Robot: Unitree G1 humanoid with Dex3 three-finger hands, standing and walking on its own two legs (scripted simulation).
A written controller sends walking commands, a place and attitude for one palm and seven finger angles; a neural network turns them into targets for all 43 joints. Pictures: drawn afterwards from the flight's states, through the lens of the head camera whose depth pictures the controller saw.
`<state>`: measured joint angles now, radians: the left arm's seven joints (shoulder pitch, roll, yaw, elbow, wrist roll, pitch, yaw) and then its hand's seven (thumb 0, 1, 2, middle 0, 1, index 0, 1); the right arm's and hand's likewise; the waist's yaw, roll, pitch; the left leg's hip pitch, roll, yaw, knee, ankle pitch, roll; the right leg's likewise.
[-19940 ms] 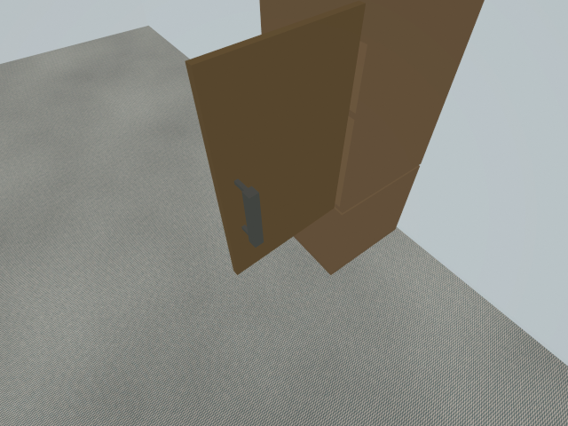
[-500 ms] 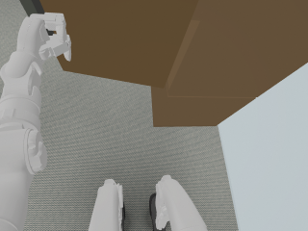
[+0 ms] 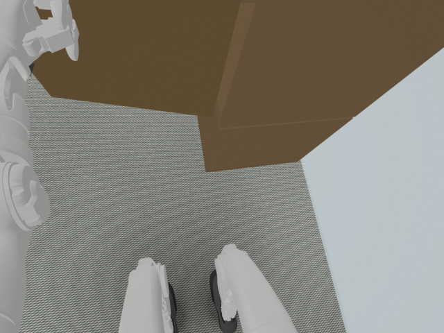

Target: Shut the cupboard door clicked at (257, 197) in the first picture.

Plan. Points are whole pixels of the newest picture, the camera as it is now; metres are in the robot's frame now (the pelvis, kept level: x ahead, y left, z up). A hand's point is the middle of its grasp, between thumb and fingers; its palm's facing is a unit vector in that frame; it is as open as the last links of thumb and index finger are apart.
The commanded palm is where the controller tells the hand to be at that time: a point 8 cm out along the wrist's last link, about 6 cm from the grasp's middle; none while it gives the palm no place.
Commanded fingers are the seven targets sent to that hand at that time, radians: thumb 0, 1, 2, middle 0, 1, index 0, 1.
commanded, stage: push the door shut along its arc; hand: left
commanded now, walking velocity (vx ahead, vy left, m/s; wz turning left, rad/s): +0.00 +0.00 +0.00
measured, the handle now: out of the picture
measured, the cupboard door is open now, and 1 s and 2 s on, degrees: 77 68 68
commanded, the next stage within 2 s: pull the fist back off the door in 0.32 s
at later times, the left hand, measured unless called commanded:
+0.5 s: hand (76, 20) +0.59 +0.14 +0.08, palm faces -0.19 -0.98 +0.03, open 3.2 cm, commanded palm +0.62 +0.12 +0.07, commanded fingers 0.00 0.90 0.90 -1.30 -1.50 -1.30 -1.50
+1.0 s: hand (92, 27) +0.58 +0.12 +0.09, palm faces +0.11 -0.99 -0.03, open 3.1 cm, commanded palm +0.54 +0.15 +0.07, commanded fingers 0.00 0.90 0.90 -1.30 -1.50 -1.30 -1.50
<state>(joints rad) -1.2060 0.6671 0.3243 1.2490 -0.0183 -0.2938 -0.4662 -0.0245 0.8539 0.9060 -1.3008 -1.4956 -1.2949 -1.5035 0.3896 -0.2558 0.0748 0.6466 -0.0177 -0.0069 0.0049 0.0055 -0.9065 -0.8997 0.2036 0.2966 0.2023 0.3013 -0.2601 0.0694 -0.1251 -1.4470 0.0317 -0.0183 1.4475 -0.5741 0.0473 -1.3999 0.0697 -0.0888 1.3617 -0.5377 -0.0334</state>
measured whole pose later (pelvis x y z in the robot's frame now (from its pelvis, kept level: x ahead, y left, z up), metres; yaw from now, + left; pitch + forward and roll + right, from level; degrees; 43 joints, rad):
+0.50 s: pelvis -0.02 +0.00 -0.02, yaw +0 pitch +34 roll -8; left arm -1.41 0.66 0.26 1.32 -0.02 -0.20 -0.34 0.05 0.88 0.97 -1.30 -1.50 -1.30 -1.50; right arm 0.36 -0.27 0.08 0.68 -0.05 -0.10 -0.02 0.00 -0.91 -0.90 0.20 0.30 0.20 0.30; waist -0.29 0.05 -0.13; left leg -1.56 0.03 -0.07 1.51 -0.56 0.04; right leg -1.49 0.07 -0.14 1.40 -0.52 -0.05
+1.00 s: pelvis +0.01 -0.01 +0.02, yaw +0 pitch +31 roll -4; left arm -1.08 0.44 0.38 1.23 0.03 -0.41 0.04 0.02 0.90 0.91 -1.30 -1.50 -1.30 -1.50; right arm 0.48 -0.24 0.05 0.65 -0.08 0.00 0.10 0.01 -0.91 -0.90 0.20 0.30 0.20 0.30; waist -0.25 0.08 -0.16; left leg -1.34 0.04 -0.01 1.34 -0.55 0.03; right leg -1.31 0.08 -0.07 1.27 -0.51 -0.05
